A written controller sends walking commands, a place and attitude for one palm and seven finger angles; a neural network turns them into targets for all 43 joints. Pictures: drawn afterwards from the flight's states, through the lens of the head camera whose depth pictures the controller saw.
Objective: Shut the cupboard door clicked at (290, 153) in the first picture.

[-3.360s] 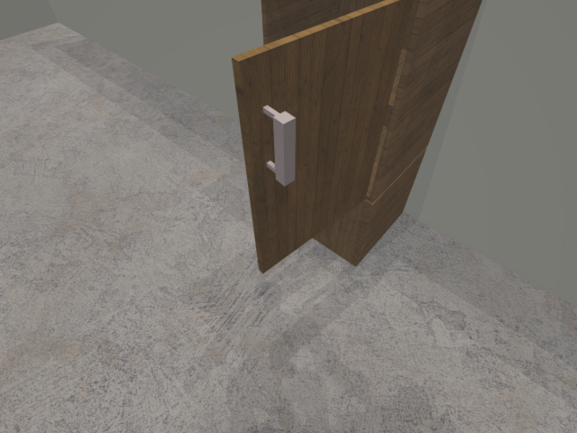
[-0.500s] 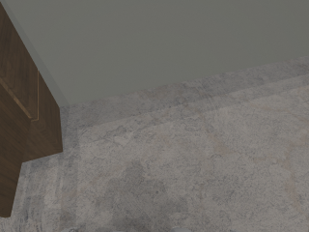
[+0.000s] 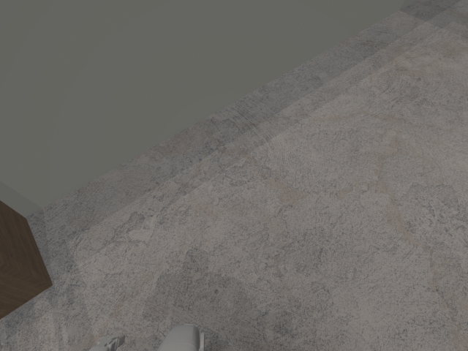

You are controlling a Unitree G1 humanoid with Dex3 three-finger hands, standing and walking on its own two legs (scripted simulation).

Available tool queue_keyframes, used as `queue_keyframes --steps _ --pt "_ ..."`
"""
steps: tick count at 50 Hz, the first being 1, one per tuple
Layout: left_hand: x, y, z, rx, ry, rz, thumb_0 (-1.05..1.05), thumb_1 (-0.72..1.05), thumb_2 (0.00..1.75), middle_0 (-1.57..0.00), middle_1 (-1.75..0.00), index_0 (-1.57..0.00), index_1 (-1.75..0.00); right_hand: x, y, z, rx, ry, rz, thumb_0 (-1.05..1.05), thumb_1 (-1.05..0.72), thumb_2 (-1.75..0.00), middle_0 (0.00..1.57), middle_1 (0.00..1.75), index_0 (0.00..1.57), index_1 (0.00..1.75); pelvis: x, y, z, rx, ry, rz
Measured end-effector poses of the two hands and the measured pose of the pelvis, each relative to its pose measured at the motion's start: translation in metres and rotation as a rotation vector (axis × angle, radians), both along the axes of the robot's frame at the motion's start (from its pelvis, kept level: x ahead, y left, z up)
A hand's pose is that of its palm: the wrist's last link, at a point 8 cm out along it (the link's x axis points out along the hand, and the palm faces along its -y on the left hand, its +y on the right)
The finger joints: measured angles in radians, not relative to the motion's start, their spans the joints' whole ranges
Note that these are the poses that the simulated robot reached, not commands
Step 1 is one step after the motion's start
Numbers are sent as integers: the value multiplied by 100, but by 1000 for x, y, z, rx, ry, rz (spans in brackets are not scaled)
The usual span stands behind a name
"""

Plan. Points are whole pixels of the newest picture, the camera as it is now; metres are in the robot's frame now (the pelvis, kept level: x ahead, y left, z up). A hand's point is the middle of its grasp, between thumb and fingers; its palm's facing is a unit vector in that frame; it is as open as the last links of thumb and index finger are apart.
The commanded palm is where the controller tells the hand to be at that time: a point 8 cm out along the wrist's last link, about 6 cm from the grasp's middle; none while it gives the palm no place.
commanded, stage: walk around to get in front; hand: left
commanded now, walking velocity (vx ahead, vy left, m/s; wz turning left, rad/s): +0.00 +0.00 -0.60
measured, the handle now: out of the picture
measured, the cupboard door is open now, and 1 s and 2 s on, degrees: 82 82 82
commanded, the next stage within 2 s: none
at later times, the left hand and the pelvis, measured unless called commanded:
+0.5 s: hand (135, 328) +0.17 +0.22 -0.16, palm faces -0.24 -0.95 -0.20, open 7.4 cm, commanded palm none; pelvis +0.02 +0.03 +0.01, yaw -17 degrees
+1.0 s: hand (185, 308) +0.21 +0.12 -0.16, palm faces -0.50 -0.84 -0.19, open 7.4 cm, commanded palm none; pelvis +0.06 -0.01 +0.01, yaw -34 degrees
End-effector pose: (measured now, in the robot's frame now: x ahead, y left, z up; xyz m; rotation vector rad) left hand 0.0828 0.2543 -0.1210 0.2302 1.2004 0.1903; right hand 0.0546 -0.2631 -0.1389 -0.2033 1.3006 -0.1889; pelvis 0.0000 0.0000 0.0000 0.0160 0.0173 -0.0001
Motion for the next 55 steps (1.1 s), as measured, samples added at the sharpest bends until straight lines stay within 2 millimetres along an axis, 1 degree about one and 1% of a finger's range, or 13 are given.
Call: queue_keyframes --steps 7,11,14,19,24,29,33,36,41,45,48,52,55 --pt "8 -5 -10 -50 47 -63 1 90 90 -20 -30 -20 -30 22 9 16 -18 -98 -52 1 -91 -90 20 30 19 30 8 9 3 -3 11 -82" --pt "17 6 -23 -76 62 -84 1 90 90 -20 -30 -20 -30 31 24 21 -40 -147 -76 1 -91 -90 20 30 19 30 14 24 -2 -21 16 -123" --pt "30 17 -33 -89 70 -103 1 90 90 -20 -30 -20 -30 26 37 22 -61 -161 -82 1 -91 -90 20 30 20 30 17 34 -6 -33 18 -156" --pt "58 23 -23 -92 58 -164 1 90 90 -20 -30 -20 -30 -3 52 33 -62 -110 -121 1 -91 -90 21 30 20 30 21 38 5 -53 16 -216" --pt "86 14 -13 -79 48 -244 1 90 90 -19 -30 -19 -30 -39 55 30 -43 -58 -218 1 -90 -90 21 30 20 30 25 36 10 -60 19 -284" --pt "117 -17 -8 -58 29 -357 1 91 90 -19 -30 -19 -30 -83 46 16 -10 -6 -335 1 -90 -90 21 30 20 30 25 22 4 -47 13 -355" --pt "142 -53 -9 -27 -35 -450 1 90 90 -19 -30 -19 -30 -118 29 -8 20 32 -427 1 -90 -90 21 30 20 30 24 2 -11 -14 9 -411" --pt "146 -72 -3 -12 -52 -485 1 90 90 -19 -30 -20 -30 -131 17 -14 21 69 -475 1 -91 -90 21 30 20 30 22 -3 -10 -18 4 -443" --pt "142 -89 2 -12 -15 -520 0 90 90 -20 -30 -20 -30 -120 2 1 6 18 -513 1 -91 -90 20 30 19 30 24 -10 2 1 8 -500" --pt "139 -95 -1 -39 25 -543 0 90 90 -20 -30 -20 -30 -99 -5 12 -11 -51 -525 1 -91 -90 20 30 19 30 33 -12 6 4 12 -539" --pt "141 -92 -7 -61 53 -547 1 90 90 -20 -30 -20 -30 -78 -8 19 -26 -97 -525 1 -91 -90 20 30 19 30 46 -12 6 1 13 -569" --pt "151 -82 -20 -77 102 -547 1 90 90 -20 -30 -20 -30 -47 -8 25 -66 -162 -527 1 -91 -90 20 30 20 30 71 -8 1 -9 18 -617" --pt "170 -79 -31 -70 150 -578 1 90 90 -20 -30 -20 -30 -37 -3 27 -104 -199 -551 1 -91 -90 20 30 20 30 89 -8 -5 -20 19 -664"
